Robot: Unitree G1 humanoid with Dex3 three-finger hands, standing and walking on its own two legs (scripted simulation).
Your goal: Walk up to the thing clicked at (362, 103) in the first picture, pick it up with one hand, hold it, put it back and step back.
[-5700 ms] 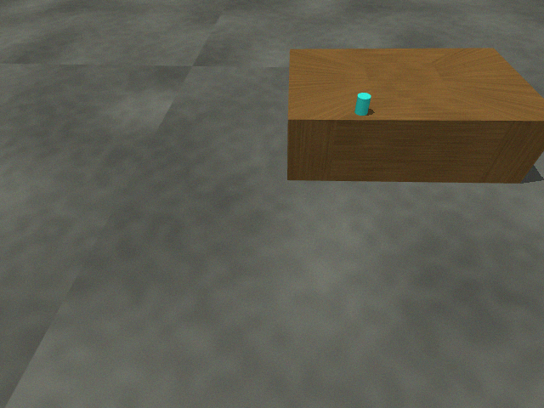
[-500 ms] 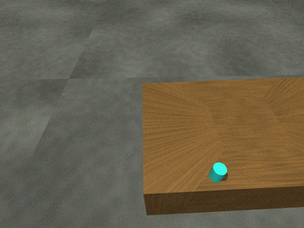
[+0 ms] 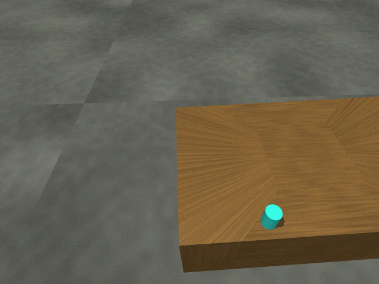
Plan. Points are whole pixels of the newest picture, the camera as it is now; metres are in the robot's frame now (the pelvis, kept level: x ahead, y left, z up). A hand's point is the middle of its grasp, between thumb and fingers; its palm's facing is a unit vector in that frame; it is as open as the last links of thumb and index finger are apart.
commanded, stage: stand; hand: right
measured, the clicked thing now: (271, 217) +0.42 -0.27 -0.35
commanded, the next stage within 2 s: go down in 1.92 s
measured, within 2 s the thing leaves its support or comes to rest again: neither
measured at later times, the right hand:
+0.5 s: hand out of the picture +0.07 -0.25 -0.16, palm faces -0.01 +0.94 -0.33, open 7.4 cm
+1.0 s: hand out of the picture +0.08 -0.26 -0.16, palm faces -0.01 +0.94 -0.33, open 7.4 cm
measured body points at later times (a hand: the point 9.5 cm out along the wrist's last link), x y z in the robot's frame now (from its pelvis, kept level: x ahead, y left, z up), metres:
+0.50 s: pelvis +0.00 +0.00 +0.00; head +0.01 +0.00 +0.45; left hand +0.07 +0.30 -0.14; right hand +0.07 -0.30 -0.13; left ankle +0.03 +0.12 -0.75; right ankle -0.03 -0.12 -0.75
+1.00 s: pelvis +0.01 +0.00 +0.00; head +0.01 +0.00 +0.45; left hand +0.08 +0.30 -0.13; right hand +0.09 -0.30 -0.13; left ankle +0.03 +0.12 -0.75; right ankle -0.03 -0.12 -0.75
